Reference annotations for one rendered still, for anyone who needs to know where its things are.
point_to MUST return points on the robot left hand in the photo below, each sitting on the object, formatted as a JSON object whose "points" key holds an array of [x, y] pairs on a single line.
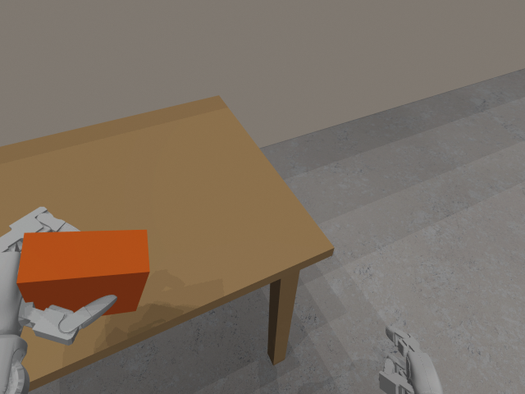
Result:
{"points": [[54, 323]]}

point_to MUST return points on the robot left forearm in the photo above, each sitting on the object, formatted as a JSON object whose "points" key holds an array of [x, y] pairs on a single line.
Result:
{"points": [[14, 378]]}

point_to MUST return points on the sponge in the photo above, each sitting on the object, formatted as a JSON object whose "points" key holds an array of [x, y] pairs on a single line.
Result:
{"points": [[71, 269]]}

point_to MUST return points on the robot right hand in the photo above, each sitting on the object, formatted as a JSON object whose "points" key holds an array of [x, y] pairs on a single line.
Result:
{"points": [[418, 375]]}

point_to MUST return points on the table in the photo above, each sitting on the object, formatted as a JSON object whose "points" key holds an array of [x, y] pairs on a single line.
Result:
{"points": [[220, 220]]}

